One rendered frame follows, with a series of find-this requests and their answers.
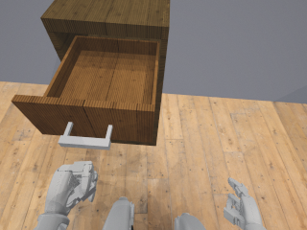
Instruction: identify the left robot thigh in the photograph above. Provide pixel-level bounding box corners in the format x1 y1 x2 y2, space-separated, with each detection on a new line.
102 200 134 230

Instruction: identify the handle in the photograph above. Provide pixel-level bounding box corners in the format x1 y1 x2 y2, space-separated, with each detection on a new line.
58 122 113 150

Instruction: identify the robot thigh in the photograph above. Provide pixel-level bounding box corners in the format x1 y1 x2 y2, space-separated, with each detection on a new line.
102 200 134 230
174 215 206 230

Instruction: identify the drawer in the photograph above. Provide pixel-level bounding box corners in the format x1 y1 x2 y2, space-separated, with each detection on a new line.
11 35 160 143

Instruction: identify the cabinet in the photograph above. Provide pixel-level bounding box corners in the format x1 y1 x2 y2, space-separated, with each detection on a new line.
40 0 171 147

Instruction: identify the robot left hand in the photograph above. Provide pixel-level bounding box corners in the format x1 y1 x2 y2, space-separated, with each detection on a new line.
44 161 99 216

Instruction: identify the robot right hand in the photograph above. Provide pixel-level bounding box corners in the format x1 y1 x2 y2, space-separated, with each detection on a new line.
224 177 263 230

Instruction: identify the right robot thigh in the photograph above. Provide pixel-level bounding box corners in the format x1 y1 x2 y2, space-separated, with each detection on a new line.
174 215 206 230

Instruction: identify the left robot forearm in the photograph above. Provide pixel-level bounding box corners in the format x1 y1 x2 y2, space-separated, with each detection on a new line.
34 213 70 230

